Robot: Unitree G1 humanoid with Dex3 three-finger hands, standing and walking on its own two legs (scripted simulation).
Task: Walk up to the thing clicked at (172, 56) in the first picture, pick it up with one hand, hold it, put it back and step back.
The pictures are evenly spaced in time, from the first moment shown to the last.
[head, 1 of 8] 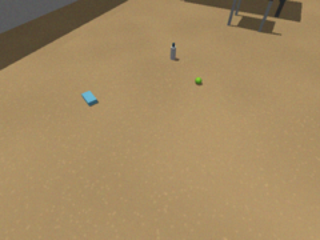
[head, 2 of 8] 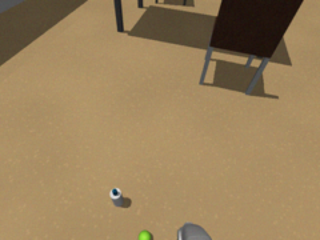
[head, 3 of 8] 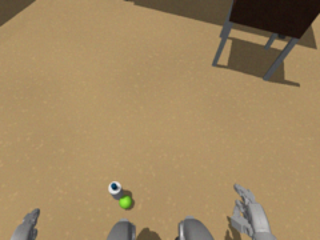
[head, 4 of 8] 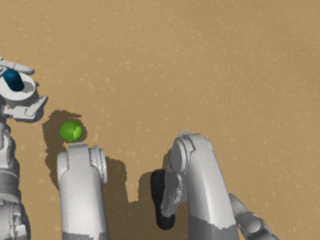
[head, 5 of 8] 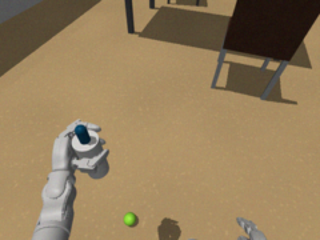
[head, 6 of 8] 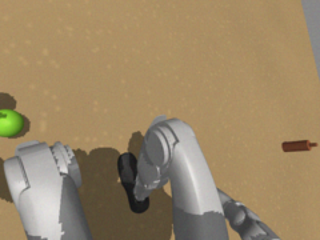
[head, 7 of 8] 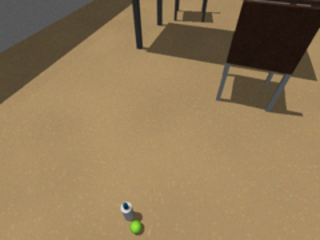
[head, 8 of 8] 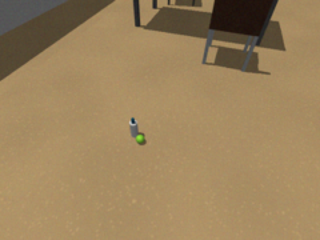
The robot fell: no
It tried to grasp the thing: yes
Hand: left
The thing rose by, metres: 0.68
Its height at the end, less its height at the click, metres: +0.00
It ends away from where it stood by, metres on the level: 0.02
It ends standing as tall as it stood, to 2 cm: yes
